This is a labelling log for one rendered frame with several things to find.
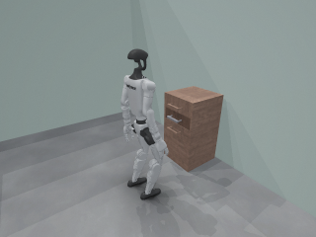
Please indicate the robot right forearm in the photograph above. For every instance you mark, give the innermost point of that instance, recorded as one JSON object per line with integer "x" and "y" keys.
{"x": 153, "y": 129}

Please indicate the drawer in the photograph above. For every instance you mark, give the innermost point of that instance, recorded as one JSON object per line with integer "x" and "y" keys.
{"x": 184, "y": 121}

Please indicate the robot right foot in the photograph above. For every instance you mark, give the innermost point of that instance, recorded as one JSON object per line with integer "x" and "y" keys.
{"x": 153, "y": 193}

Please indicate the right robot upper arm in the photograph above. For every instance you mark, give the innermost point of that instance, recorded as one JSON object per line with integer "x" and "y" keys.
{"x": 148, "y": 88}

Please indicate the robot left shin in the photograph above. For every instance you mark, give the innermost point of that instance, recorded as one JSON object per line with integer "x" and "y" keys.
{"x": 138, "y": 167}

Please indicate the handle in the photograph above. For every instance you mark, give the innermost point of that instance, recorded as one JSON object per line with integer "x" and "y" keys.
{"x": 173, "y": 107}
{"x": 173, "y": 119}
{"x": 172, "y": 130}

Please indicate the cabinet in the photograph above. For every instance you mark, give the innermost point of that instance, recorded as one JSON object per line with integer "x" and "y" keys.
{"x": 194, "y": 147}

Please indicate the robot left hand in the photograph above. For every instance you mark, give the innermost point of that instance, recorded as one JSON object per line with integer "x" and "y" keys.
{"x": 127, "y": 129}

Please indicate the robot right hand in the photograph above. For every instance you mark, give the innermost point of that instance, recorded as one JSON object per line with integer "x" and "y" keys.
{"x": 160, "y": 146}

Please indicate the robot left forearm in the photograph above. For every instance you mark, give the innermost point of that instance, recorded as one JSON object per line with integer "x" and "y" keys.
{"x": 126, "y": 115}

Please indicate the left robot upper arm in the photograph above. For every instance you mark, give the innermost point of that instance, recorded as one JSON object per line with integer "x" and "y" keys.
{"x": 124, "y": 95}

